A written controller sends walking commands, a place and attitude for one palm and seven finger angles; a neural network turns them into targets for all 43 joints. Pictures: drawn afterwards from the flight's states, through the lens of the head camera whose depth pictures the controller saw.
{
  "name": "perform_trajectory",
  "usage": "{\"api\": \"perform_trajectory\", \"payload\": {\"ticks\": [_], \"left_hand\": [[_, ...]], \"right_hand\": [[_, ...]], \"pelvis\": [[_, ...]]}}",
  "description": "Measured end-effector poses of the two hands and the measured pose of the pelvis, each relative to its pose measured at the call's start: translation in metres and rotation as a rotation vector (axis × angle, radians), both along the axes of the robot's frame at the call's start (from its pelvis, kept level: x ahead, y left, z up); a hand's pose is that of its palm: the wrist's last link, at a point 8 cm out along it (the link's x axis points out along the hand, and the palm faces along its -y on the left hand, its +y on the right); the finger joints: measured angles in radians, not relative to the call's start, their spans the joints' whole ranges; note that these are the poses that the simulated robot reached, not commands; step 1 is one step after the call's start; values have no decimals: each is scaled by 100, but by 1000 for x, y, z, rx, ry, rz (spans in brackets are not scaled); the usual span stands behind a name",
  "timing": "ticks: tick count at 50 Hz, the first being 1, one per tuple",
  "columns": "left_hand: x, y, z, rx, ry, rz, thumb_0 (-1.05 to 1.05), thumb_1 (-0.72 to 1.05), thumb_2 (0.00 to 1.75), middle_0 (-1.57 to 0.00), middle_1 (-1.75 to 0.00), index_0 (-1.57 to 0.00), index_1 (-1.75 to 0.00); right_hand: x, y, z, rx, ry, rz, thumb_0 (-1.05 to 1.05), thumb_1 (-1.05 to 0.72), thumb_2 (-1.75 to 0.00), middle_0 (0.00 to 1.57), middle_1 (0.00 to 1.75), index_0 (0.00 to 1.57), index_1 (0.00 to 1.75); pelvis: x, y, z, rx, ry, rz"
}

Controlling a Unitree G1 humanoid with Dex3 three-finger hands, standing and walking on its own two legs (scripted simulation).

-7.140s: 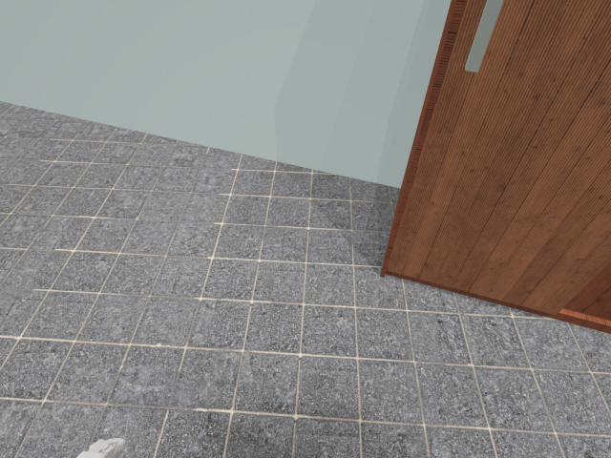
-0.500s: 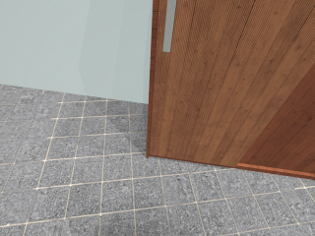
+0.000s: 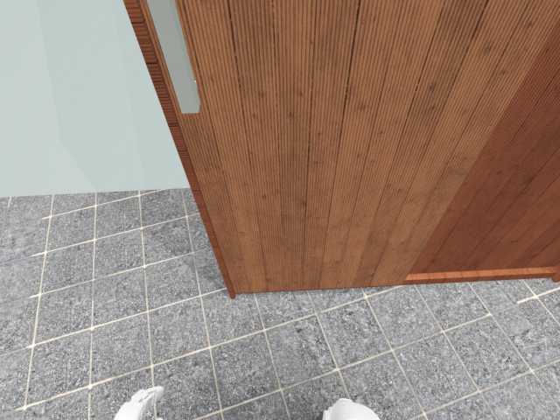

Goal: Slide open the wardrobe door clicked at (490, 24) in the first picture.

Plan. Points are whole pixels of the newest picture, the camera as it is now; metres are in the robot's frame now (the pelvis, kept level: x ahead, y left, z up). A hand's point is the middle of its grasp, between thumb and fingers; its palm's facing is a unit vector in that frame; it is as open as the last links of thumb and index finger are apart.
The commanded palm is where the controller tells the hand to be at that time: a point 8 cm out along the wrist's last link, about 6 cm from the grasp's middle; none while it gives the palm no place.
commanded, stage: take the last steps up to it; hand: left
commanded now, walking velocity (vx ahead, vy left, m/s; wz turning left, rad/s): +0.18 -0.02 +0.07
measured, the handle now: (170, 15) +0.57 +0.15 +0.27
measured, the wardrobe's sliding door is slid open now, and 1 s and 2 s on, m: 0.00 0.00 0.00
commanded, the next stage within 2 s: come to a stop and stand still in 0.08 s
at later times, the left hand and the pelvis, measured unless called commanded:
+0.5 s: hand out of the picture +0.09 +0.17 -0.16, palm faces +0.09 -0.98 -0.17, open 7.4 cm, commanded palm none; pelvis +0.09 +0.00 +0.02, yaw +0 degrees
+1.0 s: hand out of the picture +0.05 +0.15 -0.14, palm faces +0.10 -0.97 -0.22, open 7.3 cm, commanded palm none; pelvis +0.04 -0.03 +0.03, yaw +2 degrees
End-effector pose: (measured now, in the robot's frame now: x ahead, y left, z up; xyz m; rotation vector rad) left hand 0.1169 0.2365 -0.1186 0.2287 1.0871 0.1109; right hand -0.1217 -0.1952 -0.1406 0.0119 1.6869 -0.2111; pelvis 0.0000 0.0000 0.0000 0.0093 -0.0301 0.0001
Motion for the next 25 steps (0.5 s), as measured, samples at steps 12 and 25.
{"api": "perform_trajectory", "payload": {"ticks": [12,25], "left_hand": [[-15,-14,6,-21,154,120,-1,95,90,-20,-30,-20,-30],[-32,-16,-16,-78,318,177,0,91,90,-20,-30,-20,-30]], "right_hand": [[227,-44,19,-91,-396,149,0,-93,-90,19,30,20,30],[318,-8,27,-92,-516,224,0,-92,-90,20,30,20,30]], "pelvis": [[69,-9,23,-26,10,23],[93,4,17,-12,-9,-3]]}}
